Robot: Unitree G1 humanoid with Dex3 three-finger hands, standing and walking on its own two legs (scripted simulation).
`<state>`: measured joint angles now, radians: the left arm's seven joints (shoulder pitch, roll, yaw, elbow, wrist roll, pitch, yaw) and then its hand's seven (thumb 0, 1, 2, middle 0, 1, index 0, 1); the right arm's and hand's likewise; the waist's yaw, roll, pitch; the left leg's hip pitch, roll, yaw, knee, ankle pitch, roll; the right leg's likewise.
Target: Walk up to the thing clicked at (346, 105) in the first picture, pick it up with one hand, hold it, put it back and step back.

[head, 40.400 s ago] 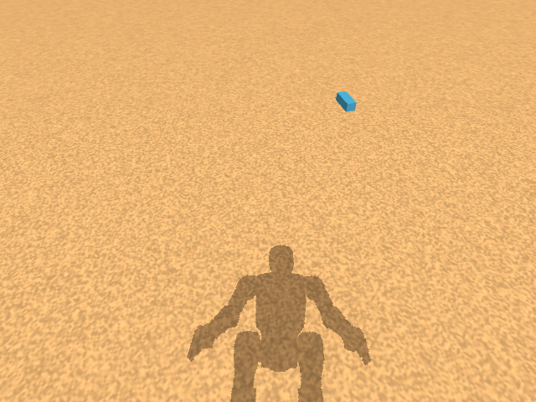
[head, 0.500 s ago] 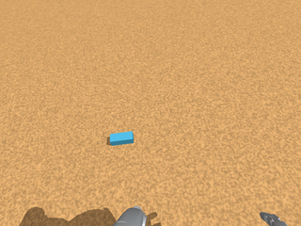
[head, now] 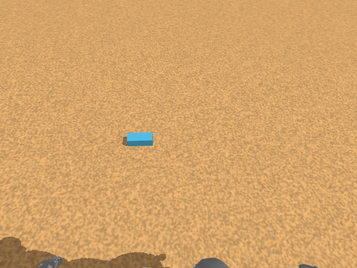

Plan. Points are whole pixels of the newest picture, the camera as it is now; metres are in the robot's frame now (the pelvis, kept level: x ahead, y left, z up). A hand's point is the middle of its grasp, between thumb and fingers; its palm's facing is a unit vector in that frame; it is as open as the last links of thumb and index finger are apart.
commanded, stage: step back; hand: left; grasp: from above
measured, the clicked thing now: (140, 139) +0.96 +0.26 -0.74
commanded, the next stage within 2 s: stand in 1.14 s
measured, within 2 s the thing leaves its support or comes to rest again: neither
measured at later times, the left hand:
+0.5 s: hand out of the picture -0.05 +0.28 -0.14, palm faces +0.04 -0.90 -0.42, open 7.4 cm
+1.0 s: hand out of the picture +0.05 +0.23 -0.14, palm faces +0.04 -0.92 -0.39, open 7.4 cm
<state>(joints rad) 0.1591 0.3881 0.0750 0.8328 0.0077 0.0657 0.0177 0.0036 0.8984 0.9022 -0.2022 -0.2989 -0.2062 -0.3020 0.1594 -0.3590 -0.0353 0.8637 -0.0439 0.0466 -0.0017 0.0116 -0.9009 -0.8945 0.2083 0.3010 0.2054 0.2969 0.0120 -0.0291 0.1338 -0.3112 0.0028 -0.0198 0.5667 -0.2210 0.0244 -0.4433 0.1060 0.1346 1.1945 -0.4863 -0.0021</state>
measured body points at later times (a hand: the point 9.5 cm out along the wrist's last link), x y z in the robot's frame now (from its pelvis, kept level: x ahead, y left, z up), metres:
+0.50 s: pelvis -0.09 +0.00 -0.01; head -0.07 -0.01 +0.44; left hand -0.05 +0.33 -0.12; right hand -0.04 -0.32 -0.14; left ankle -0.08 +0.12 -0.73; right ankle -0.11 -0.14 -0.73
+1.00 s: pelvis -0.05 -0.02 -0.01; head -0.03 -0.04 +0.44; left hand +0.04 +0.28 -0.11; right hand +0.02 -0.33 -0.15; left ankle -0.08 +0.12 -0.71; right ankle +0.00 -0.14 -0.73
